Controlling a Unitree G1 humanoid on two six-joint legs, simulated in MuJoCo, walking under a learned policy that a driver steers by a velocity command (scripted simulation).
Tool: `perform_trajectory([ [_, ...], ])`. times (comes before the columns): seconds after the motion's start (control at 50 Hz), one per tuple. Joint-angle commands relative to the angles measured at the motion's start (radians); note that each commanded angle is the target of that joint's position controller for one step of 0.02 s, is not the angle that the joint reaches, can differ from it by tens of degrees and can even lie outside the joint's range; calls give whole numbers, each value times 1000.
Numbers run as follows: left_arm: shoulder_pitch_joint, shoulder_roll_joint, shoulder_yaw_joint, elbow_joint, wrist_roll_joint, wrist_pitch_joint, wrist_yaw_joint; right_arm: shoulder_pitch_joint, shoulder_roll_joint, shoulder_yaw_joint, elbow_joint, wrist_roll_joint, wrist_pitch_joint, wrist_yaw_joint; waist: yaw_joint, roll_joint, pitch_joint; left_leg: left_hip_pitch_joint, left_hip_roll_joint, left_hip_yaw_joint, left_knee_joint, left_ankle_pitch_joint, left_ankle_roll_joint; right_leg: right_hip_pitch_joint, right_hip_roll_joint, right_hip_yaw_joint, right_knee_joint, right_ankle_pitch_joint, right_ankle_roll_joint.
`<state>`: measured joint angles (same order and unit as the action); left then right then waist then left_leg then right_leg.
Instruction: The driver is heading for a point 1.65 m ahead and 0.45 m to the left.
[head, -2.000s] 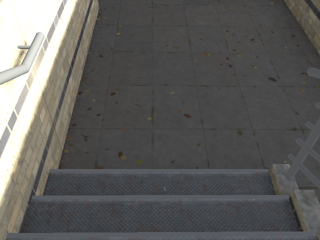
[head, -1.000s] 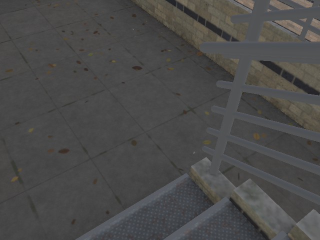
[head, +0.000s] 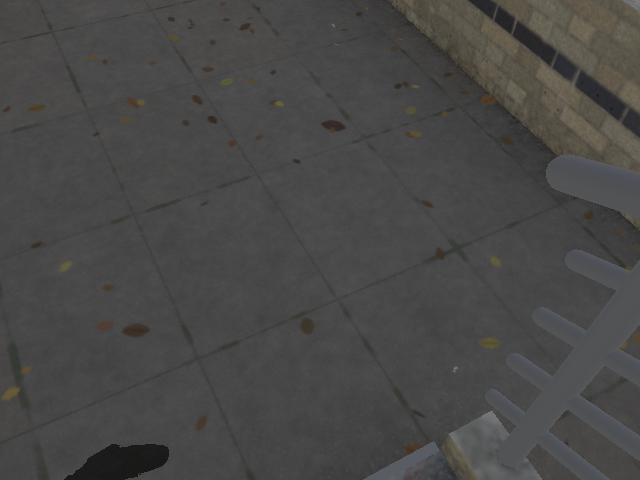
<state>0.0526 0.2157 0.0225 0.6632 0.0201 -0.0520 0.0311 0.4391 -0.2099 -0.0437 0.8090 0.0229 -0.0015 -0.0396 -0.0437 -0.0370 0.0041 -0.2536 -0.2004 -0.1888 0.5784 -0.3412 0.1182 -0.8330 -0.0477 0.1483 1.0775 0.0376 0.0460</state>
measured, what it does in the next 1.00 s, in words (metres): goes down, turning left: right foot 0.16 m lower, then left foot 0.16 m lower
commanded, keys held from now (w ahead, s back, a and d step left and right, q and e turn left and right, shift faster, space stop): w+q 0.82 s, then w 0.18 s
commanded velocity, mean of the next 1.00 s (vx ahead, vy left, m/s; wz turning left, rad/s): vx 0.50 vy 0.00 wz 0.53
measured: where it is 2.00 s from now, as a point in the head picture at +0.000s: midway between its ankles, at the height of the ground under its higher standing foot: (185, 356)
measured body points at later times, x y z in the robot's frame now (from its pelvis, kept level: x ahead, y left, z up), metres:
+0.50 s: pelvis +0.28 -0.09 -0.17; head +0.28 -0.12 +0.28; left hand +0.27 +0.17 -0.29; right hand +0.36 -0.33 -0.32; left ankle +0.16 +0.04 -0.66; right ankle +0.33 -0.19 -0.89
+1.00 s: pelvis +0.50 +0.06 -0.28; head +0.52 +0.08 +0.17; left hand +0.27 +0.21 -0.41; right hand +0.82 +0.03 -0.35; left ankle +0.55 +0.21 -1.01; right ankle +0.34 -0.18 -0.86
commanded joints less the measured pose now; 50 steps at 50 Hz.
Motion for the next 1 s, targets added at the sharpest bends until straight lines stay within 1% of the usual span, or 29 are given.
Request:
perform_trajectory([
  [0.02,48,113,38,-15,2,-16,-36,-60,-153,-49,-116,6,-18,-13,56,136,-79,118,237,-328,-63,582,86,58,21,-27,-73,76,-30],
  [0.04,-21,109,36,-40,4,-23,-37,-18,-132,-46,-116,14,-13,-13,26,126,-44,167,241,-363,-42,562,82,11,23,-23,-117,24,-34],
  [0.08,-194,93,30,-97,-34,-53,-37,182,-80,-37,-40,29,-17,-33,-57,134,25,493,287,-492,24,320,111,-336,-4,90,-223,3,-44],
  [0.14,-317,84,25,-130,-17,-95,-63,244,-151,-64,-42,16,-10,-45,-114,137,70,526,274,-529,34,267,126,-430,-1,83,-352,15,-82],
  [0.2,-238,42,25,-126,31,-111,-95,74,-93,-36,-67,4,-20,-28,-75,98,64,-130,119,-347,48,79,87,274,78,-39,-536,474,-92],
  [0.24,-126,65,49,-133,-13,-85,-74,80,-86,-36,-43,22,-18,-15,-45,144,57,-268,106,-336,77,-14,81,544,83,-13,-528,436,-54],
  [0.28,-27,85,59,-120,-38,-64,-44,79,-65,-36,-30,38,7,-37,-5,106,35,-119,92,-346,224,17,66,599,23,55,-635,397,-31],
  [0.32,155,117,83,-63,-42,-55,-56,17,-86,-30,-29,10,20,-30,99,190,-4,3,87,-292,475,118,23,677,-39,37,-725,322,-61],
  [0.34,254,134,99,-33,-28,-64,-58,40,-93,-35,-15,1,13,-15,136,137,-42,-89,51,-241,682,80,-3,829,-30,9,-686,262,-63],
  [0.36,470,158,100,46,-10,-58,-68,118,-23,-21,37,10,-8,17,201,-25,-97,-365,-5,-180,1072,-345,-53,1117,-149,88,-543,366,-115],
  [0.38,569,144,80,83,-3,-52,-92,301,50,-12,85,10,-32,46,141,-266,-157,-634,-36,-154,1412,-596,-76,1308,-227,97,-254,707,-124],
  [0.4,548,181,82,88,-22,-37,-95,349,-14,-22,26,51,-48,41,78,-439,-186,-699,28,-124,1460,-470,-111,1260,-299,290,-373,789,-136],
  [0.42,529,292,126,142,-28,-21,-88,301,-63,-29,-13,89,-61,34,45,-441,-203,-736,72,-68,1520,-392,-151,1151,-419,480,-494,399,-281],
  [0.44,442,200,100,126,-5,-16,-72,167,-95,-29,-28,76,-33,22,38,-160,-123,-698,141,-33,1459,-214,-139,908,-388,527,-664,-98,-297],
  [0.48,230,61,43,90,-14,-38,-57,39,-118,-46,-64,6,46,-17,-3,-44,75,-646,203,-80,1281,57,-91,498,-342,411,-707,-273,-250],
  [0.5,223,30,25,107,-19,-62,-58,24,-95,-45,-61,-3,58,-19,-5,-22,100,-620,229,-108,1200,115,-68,412,-283,302,-694,-308,-192],
  [0.52,224,64,36,131,-28,-70,-47,93,-66,-41,-60,2,63,-12,-38,-58,120,-549,223,-104,1037,208,-73,331,-204,167,-707,-314,-131],
  [0.54,206,96,40,124,-40,-80,-35,9,-52,-40,-119,-28,51,10,-31,-6,97,-546,259,-96,872,358,-105,347,-204,152,-734,-237,-110],
  [0.58,298,132,51,168,-58,-68,-2,-14,-6,-41,-146,-5,38,27,-11,-65,71,-584,246,-102,799,389,-137,461,-217,152,-693,19,-157],
  [0.62,391,118,50,206,-33,-65,-11,-73,12,-33,-161,-8,31,46,25,-83,36,-681,252,-52,796,403,-112,583,-240,97,-661,-11,-212],
  [0.66,436,62,42,221,-44,-61,-6,-139,-65,-61,-190,-12,27,42,43,-54,72,-755,258,-135,592,543,-90,665,-184,13,-645,-121,-158],
  [0.72,529,63,38,274,-12,-40,19,-201,-37,-43,-218,-2,3,72,53,16,110,-701,221,-122,400,728,-95,638,-207,-72,-581,-148,-146],
  [0.8,507,98,51,232,-24,-63,38,-327,-33,-38,-253,-35,-11,86,114,-22,158,-501,184,32,231,868,-114,527,-181,-193,-535,-277,-140],
  [0.86,585,98,67,231,-65,-48,44,-434,-1,-15,-302,-27,-16,97,191,-1,232,-596,197,36,72,802,-111,671,-228,-165,-428,-267,-155],
  [0.9,531,135,65,214,-46,-13,30,-510,-22,-17,-329,18,-16,121,201,-40,226,-601,230,62,23,645,-107,739,-256,-103,-397,-242,-185],
  [0.92,536,132,70,206,-62,-9,24,-508,-17,-5,-332,9,-29,128,205,-10,213,-515,244,95,-64,672,-82,735,-247,-150,-356,-152,-173],
  [0.96,538,150,79,223,-63,10,22,-387,-59,-28,-257,-13,-37,127,152,40,112,-184,217,169,-146,647,-22,693,-250,-208,-170,103,-164],
  [0.98,500,157,78,236,-59,4,19,-173,-98,-56,-188,-12,-34,116,37,-3,16,88,237,142,-182,687,22,596,-241,-192,26,123,-146],
  [1.0,467,152,79,236,-55,-12,2,30,-175,-95,-127,-13,-27,96,-86,90,-41,364,245,125,-208,754,88,415,-146,-250,387,-68,-94],
])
